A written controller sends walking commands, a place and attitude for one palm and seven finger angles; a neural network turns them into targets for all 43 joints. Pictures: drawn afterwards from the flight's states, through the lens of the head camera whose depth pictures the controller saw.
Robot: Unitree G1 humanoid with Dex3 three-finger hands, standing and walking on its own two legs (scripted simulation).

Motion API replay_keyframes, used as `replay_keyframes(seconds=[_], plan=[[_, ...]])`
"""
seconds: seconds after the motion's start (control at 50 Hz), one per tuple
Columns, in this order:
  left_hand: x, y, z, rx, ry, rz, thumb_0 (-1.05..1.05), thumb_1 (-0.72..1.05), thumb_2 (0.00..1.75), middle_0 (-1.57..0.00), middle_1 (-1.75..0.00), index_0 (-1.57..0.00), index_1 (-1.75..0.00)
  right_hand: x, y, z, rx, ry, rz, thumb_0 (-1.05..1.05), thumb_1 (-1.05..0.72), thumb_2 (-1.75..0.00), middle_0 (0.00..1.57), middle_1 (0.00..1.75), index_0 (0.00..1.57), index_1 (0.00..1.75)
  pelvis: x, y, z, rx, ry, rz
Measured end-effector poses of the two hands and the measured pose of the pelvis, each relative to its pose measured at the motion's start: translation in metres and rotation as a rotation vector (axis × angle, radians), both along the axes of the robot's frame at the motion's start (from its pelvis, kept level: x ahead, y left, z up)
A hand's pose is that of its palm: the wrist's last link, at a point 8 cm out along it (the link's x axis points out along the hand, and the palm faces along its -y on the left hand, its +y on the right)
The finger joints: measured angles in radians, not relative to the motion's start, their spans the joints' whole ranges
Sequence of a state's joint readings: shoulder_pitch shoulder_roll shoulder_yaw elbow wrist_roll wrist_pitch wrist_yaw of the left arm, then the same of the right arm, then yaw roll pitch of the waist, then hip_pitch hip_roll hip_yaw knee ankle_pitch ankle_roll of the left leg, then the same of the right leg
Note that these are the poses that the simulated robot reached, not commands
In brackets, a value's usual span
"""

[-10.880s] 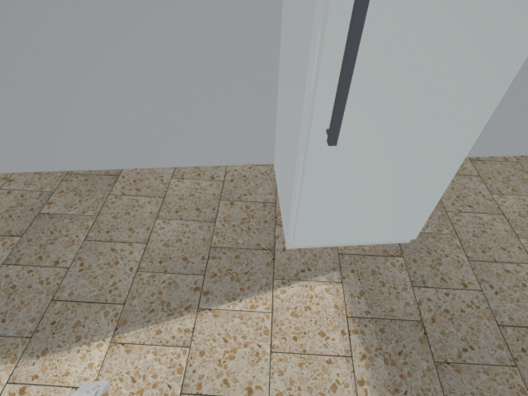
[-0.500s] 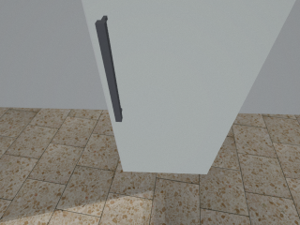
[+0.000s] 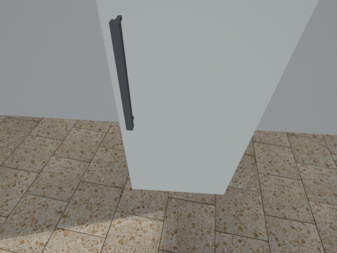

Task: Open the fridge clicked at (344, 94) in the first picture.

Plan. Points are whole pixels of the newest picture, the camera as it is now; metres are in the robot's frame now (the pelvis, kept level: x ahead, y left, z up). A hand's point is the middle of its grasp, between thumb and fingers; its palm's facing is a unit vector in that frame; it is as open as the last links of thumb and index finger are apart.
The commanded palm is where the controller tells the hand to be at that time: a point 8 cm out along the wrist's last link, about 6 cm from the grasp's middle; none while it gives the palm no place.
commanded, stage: look again from close up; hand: left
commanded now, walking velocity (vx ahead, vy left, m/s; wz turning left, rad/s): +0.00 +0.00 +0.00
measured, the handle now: (125, 81) +0.59 +0.18 +0.11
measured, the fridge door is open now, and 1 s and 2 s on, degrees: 0 0 0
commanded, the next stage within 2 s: shuffle to correct the standing spot in 1.94 s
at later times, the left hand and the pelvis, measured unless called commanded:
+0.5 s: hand out of the picture -0.02 +0.16 -0.18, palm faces +0.07 -0.99 -0.15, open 7.4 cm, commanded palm none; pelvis +0.00 +0.00 +0.00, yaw +0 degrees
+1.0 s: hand out of the picture +0.00 +0.16 -0.17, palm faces +0.07 -0.99 -0.15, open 7.4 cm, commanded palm none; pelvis +0.01 +0.00 +0.00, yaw +0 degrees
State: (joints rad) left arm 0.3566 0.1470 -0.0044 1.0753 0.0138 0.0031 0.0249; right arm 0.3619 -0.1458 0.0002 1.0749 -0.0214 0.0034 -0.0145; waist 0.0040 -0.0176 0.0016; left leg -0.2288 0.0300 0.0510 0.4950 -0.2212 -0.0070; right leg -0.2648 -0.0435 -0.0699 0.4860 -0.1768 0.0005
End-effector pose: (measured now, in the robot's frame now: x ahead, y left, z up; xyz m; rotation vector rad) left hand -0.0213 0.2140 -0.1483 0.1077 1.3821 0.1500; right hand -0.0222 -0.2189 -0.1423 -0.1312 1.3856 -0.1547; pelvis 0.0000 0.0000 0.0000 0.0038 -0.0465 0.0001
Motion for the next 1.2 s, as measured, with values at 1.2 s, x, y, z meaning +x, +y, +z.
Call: replay_keyframes(seconds=[1.2], plan=[[0.015, -0.006, 0.002, -0.018, 0.007, 0.023, 0.00, 0.91, 0.90, -0.20, -0.30, -0.19, -0.30, 0.018, 0.024, -0.001, 0.039, 0.021, -0.001, 0.00, -0.91, -0.90, 0.19, 0.30, 0.20, 0.30, 0.014, 0.005, 0.003, -0.002, 0.016, 0.003]])
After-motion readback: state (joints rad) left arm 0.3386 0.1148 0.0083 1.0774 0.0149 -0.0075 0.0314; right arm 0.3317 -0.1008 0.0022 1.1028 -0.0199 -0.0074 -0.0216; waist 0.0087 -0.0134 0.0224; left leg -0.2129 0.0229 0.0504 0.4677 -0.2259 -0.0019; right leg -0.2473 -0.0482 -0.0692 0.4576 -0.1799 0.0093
